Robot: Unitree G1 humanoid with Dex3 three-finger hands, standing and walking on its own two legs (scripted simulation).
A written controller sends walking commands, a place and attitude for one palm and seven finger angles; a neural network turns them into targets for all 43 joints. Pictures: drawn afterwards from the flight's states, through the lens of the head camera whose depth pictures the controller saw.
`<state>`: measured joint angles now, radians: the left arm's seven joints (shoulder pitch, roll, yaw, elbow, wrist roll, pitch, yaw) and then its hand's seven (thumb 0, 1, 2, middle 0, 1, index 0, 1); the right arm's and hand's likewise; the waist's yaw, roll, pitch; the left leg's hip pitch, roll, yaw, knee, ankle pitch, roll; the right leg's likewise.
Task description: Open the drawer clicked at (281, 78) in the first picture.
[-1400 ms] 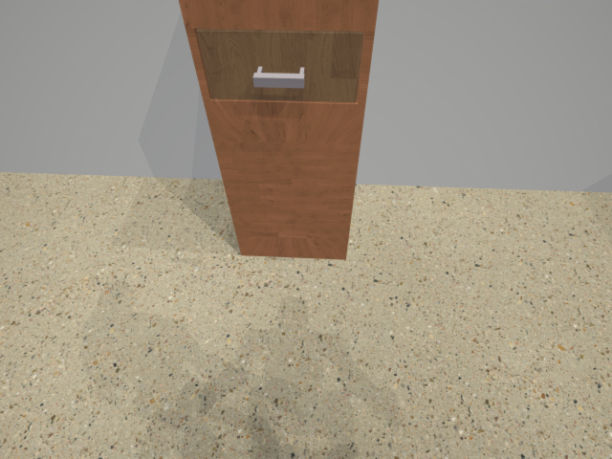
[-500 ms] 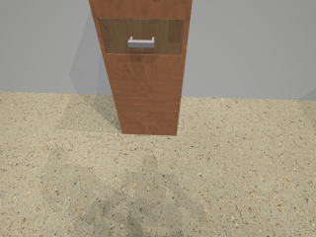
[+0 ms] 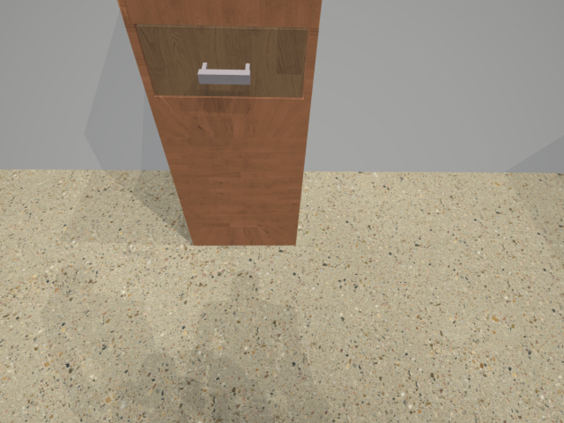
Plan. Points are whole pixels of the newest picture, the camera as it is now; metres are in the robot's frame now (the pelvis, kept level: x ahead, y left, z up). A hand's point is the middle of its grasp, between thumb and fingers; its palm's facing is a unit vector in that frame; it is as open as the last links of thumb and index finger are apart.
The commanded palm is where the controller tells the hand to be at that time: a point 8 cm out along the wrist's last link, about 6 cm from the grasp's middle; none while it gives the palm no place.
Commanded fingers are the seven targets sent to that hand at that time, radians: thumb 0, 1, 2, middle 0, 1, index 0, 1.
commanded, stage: take the last steps up to it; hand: left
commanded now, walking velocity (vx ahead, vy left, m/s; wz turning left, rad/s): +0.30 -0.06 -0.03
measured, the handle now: (225, 71) +0.85 +0.15 +0.05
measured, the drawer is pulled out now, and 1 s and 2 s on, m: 0.00 0.00 0.00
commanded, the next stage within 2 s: come to a stop and stand still in 0.70 s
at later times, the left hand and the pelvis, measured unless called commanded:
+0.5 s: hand out of the picture +0.15 +0.13 -0.18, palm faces +0.05 -0.99 -0.12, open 7.4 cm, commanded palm none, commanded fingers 0.00 0.90 0.90 -0.20 -0.30 -0.20 -0.30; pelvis +0.16 -0.04 +0.00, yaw +1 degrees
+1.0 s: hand (234, 316) +0.34 +0.10 -0.18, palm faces +0.08 -0.98 -0.17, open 7.3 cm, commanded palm none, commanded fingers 0.00 0.90 0.90 -0.20 -0.30 -0.20 -0.30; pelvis +0.33 -0.07 +0.00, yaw +2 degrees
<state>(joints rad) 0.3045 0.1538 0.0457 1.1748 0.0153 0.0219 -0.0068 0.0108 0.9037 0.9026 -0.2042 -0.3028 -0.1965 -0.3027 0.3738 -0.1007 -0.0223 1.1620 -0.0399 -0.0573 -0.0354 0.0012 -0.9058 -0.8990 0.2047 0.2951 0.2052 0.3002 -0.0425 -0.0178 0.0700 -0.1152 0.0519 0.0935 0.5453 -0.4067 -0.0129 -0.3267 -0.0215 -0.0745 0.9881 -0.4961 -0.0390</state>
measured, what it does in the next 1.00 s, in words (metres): walks ahead: right foot, then left foot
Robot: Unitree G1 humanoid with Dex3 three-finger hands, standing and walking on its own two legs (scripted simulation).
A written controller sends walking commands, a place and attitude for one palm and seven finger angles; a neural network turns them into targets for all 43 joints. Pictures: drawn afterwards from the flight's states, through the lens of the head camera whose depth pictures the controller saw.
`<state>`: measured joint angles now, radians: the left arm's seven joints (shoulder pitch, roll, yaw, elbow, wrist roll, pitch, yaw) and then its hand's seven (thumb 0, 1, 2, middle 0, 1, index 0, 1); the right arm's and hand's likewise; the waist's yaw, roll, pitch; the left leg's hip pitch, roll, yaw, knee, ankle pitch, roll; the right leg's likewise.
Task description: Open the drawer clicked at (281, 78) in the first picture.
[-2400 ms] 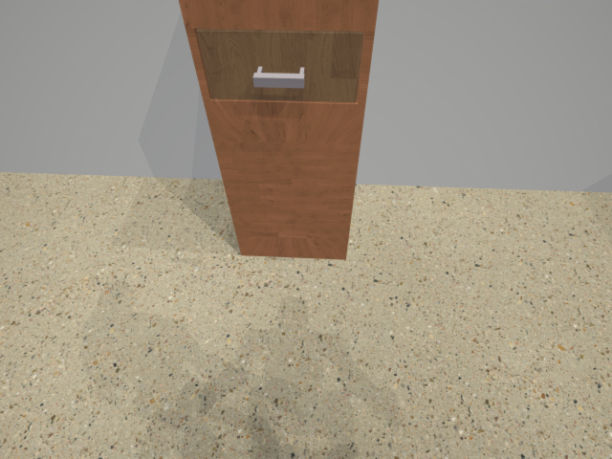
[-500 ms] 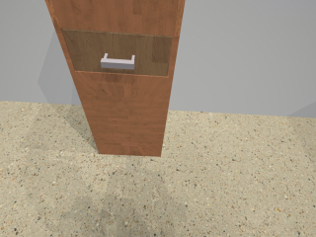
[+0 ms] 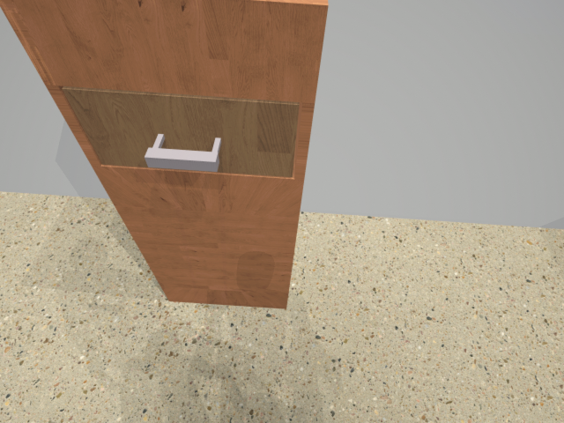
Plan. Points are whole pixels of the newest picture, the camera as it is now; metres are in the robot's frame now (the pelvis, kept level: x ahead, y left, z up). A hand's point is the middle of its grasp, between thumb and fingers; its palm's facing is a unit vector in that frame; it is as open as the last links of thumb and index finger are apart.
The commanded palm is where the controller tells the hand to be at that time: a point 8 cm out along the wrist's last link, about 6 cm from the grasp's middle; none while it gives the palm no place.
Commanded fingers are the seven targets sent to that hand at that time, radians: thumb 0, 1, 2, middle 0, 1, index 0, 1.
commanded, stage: come to a stop and stand still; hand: left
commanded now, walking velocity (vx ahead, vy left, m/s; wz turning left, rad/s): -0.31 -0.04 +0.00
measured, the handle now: (185, 150) +0.53 +0.21 +0.04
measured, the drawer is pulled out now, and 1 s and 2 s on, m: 0.00 0.00 0.00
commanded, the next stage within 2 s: look again from close up in 1.88 s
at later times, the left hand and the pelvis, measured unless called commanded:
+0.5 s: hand out of the picture +0.06 +0.16 -0.15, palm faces +0.05 -0.96 -0.28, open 7.4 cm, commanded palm none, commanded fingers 0.00 0.90 0.90 -0.20 -0.30 -0.20 -0.30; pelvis +0.00 -0.04 +0.01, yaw +0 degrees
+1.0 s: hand out of the picture +0.00 +0.23 -0.16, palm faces +0.00 -0.96 -0.28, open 7.4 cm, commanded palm none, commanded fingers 0.00 0.90 0.90 -0.20 -0.30 -0.20 -0.30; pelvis -0.04 +0.02 +0.00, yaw -1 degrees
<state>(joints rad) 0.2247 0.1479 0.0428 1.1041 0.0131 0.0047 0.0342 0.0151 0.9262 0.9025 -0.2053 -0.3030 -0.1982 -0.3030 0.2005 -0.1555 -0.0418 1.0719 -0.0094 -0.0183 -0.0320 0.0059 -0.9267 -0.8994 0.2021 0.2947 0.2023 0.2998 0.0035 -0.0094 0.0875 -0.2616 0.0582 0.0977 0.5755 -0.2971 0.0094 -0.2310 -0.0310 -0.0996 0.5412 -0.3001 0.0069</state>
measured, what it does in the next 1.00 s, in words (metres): steps on the spot: left foot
